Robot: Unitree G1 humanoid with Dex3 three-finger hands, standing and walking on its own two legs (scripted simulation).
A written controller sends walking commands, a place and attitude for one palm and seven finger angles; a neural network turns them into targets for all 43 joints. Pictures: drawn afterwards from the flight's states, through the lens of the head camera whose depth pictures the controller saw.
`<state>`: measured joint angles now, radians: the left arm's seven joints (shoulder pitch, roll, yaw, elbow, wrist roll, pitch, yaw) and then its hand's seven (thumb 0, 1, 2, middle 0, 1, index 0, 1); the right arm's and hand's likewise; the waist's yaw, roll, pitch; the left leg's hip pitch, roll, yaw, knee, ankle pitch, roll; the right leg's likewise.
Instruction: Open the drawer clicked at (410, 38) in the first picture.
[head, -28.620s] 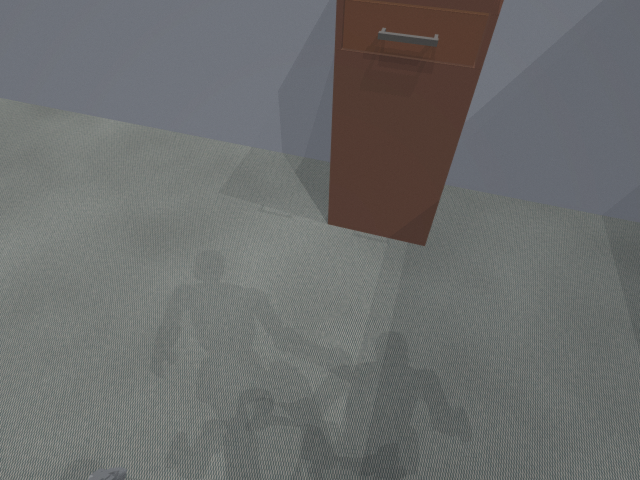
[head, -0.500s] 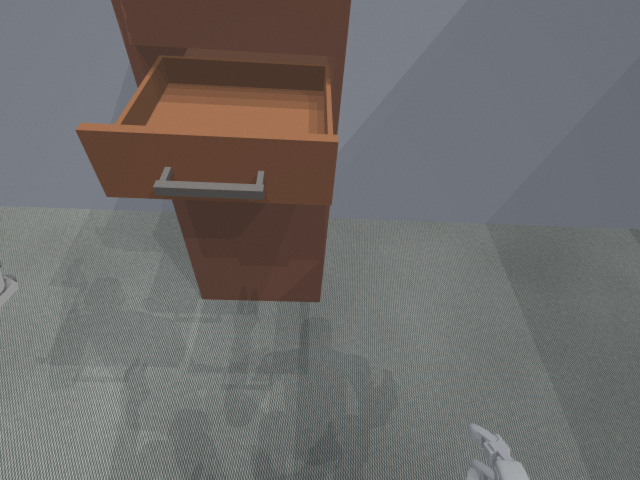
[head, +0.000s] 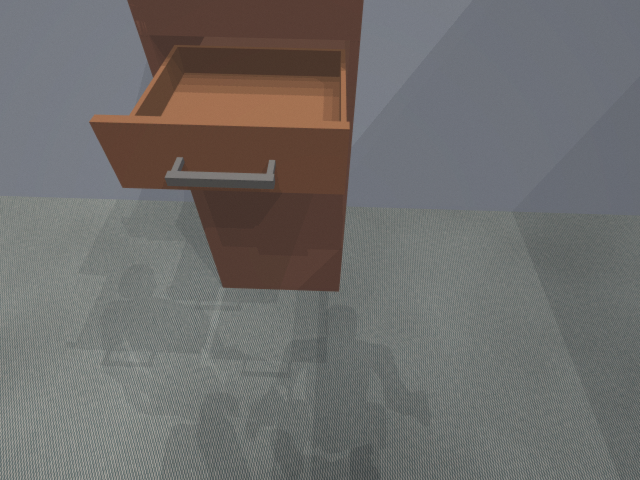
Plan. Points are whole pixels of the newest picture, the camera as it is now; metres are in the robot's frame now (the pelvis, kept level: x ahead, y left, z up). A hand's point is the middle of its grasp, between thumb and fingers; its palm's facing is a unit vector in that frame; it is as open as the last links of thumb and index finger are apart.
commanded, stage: let the arm hang, fingers relaxed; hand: left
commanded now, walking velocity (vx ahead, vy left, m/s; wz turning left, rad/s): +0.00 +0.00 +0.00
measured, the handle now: (223, 172) +0.54 +0.17 +0.08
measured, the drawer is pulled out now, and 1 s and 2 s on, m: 0.30 0.30 0.30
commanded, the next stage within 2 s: look to check the result in 0.80 s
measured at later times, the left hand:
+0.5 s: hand out of the picture +0.03 +0.24 -0.15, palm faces +0.01 -0.95 -0.32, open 7.4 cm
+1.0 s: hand out of the picture +0.09 +0.25 -0.14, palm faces -0.04 -0.94 -0.33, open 7.4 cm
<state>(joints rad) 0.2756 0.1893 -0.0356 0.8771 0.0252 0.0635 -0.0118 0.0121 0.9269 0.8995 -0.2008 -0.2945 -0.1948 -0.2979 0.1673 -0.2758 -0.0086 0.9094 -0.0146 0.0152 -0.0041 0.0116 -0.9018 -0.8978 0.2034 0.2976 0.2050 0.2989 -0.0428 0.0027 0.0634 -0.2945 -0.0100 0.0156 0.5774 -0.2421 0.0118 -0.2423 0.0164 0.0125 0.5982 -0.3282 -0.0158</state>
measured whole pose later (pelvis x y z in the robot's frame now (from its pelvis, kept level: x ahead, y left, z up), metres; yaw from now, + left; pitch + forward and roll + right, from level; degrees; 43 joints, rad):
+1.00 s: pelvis +0.01 +0.01 +0.02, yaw +0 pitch -2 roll +0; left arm 0.11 0.33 0.01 1.11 0.01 -0.01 0.00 0.00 0.91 0.90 -0.20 -0.30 -0.20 -0.30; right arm 0.13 -0.33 -0.02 1.12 -0.01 0.00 -0.01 0.01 -0.90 -0.90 0.20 0.30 0.20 0.30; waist -0.02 0.00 0.08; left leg -0.14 -0.02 0.01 0.31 -0.13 0.02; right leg -0.09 0.01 0.01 0.31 -0.19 0.00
